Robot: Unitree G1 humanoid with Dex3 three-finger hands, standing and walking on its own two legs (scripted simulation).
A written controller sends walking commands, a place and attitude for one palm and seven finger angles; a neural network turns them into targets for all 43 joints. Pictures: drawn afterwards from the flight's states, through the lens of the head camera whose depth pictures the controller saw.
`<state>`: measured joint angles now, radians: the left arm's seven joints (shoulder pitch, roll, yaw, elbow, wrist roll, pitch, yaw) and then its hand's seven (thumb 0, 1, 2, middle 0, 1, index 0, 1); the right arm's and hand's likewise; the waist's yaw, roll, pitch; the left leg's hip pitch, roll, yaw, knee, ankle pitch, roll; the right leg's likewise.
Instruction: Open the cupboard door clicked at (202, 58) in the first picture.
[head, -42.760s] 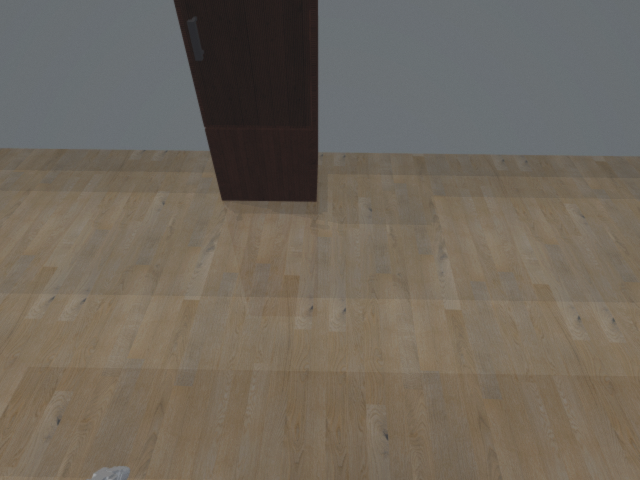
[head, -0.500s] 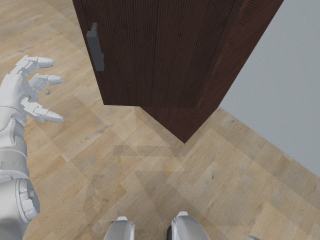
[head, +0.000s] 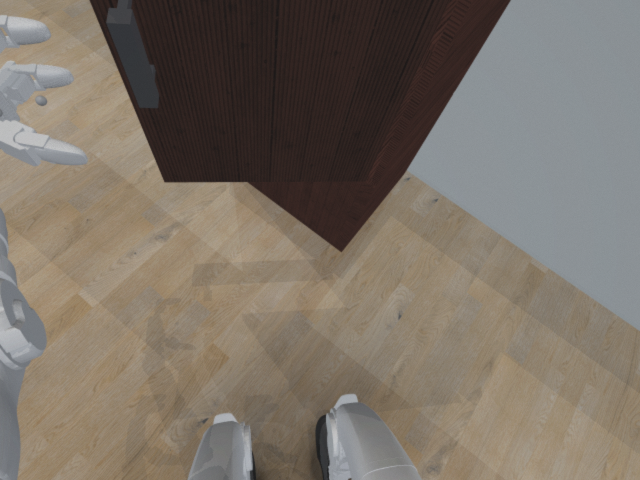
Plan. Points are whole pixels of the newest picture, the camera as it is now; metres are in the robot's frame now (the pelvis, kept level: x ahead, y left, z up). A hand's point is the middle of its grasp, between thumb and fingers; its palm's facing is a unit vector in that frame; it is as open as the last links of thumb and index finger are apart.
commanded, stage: move the hooked fingers beside the handle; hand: left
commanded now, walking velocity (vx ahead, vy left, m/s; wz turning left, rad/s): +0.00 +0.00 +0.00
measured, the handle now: (137, 50) +0.62 +0.17 +0.07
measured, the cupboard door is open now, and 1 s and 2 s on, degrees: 42 42 42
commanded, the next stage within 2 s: slide the fingers in behind the handle in 0.98 s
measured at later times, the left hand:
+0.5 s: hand (61, 75) +0.57 +0.25 +0.07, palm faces -0.01 -1.00 -0.02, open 14.0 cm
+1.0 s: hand (64, 82) +0.56 +0.24 +0.08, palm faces +0.00 -1.00 -0.02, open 14.0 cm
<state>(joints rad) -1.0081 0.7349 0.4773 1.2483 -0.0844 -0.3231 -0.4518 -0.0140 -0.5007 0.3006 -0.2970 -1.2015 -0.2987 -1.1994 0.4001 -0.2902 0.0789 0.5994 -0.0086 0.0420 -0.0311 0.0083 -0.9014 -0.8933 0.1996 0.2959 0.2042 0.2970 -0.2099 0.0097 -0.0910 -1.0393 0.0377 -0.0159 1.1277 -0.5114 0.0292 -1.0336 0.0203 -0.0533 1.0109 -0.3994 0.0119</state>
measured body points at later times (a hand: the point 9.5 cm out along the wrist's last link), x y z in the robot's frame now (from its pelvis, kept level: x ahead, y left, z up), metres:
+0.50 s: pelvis +0.01 +0.01 +0.00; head +0.20 +0.04 +0.41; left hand +0.57 +0.30 +0.08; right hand -0.04 -0.24 -0.09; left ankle +0.00 +0.10 -0.65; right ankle +0.04 -0.13 -0.65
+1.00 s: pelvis +0.01 +0.00 +0.00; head +0.18 +0.03 +0.41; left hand +0.55 +0.29 +0.08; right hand +0.01 -0.27 -0.10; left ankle +0.00 +0.10 -0.65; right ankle +0.04 -0.13 -0.65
